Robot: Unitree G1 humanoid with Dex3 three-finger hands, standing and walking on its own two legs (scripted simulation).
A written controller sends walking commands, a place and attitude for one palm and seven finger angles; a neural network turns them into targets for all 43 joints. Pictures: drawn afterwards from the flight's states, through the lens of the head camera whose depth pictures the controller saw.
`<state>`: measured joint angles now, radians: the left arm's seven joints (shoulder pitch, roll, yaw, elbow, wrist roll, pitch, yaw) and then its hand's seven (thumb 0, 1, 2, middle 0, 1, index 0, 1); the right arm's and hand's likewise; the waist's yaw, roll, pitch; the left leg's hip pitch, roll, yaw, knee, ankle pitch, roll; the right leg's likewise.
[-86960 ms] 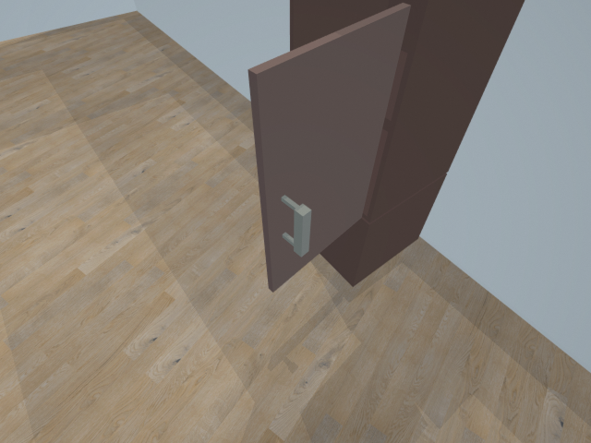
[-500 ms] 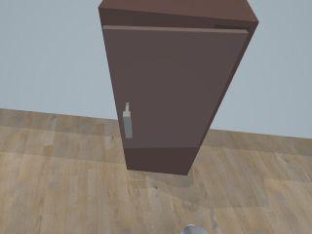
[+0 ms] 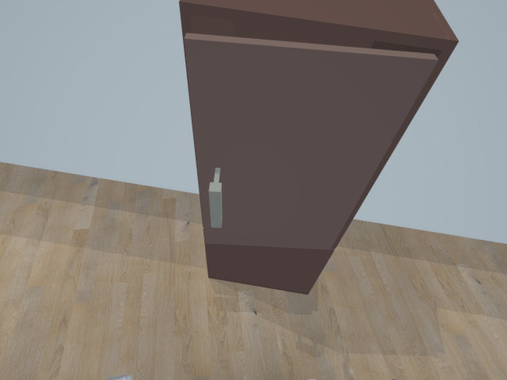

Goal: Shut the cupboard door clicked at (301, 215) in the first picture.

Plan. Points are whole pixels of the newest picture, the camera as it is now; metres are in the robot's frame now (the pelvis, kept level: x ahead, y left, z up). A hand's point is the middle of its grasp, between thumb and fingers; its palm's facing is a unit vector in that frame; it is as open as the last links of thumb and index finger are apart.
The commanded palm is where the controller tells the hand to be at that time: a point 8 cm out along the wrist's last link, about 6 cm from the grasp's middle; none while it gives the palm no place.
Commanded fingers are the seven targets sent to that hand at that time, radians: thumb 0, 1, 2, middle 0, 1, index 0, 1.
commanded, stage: come to a stop and stand still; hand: left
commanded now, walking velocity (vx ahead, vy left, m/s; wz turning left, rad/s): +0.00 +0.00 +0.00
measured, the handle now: (217, 198) +0.47 +0.11 -0.07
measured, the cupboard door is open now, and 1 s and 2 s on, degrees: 7 7 7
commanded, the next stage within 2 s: look again from close up in 0.88 s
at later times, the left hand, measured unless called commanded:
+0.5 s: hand out of the picture -0.03 +0.21 -0.15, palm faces -0.02 -0.98 -0.21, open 7.4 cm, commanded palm none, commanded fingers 0.00 0.90 0.90 -0.20 -0.30 -0.20 -0.30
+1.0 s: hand out of the picture -0.07 +0.16 -0.16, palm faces -0.02 -0.99 -0.15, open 7.4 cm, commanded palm none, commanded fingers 0.00 0.90 0.90 -0.20 -0.30 -0.20 -0.30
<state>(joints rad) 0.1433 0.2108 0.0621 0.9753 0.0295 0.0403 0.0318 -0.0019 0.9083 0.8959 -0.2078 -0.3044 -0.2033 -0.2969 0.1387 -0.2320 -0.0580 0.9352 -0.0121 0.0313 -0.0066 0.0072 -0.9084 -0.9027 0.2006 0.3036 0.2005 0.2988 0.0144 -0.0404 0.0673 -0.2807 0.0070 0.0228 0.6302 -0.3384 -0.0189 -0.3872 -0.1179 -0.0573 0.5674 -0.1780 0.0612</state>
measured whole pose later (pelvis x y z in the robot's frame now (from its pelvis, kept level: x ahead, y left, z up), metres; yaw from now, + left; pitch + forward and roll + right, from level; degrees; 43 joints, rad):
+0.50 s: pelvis -0.04 +0.03 +0.02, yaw -3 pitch +0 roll +1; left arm 0.28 0.14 0.01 1.11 0.01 0.02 0.04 0.00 0.91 0.90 -0.20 -0.30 -0.20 -0.30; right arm 0.26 -0.17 -0.01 1.09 0.00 0.01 -0.03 0.01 -0.92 -0.90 0.21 0.30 0.21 0.30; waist -0.01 0.01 0.03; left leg -0.22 -0.05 0.10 0.38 -0.15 0.07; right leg -0.09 -0.01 0.02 0.40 -0.31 0.00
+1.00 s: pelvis -0.04 +0.01 +0.02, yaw -3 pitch -1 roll +0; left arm 0.33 0.10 -0.01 1.15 0.01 0.00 0.05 0.00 0.91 0.90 -0.20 -0.30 -0.20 -0.30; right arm 0.33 -0.12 0.01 1.15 -0.01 0.00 -0.04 0.01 -0.91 -0.90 0.20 0.30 0.20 0.30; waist -0.02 -0.01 0.05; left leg -0.23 -0.02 0.08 0.39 -0.15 0.04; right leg -0.07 0.03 0.00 0.37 -0.29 -0.03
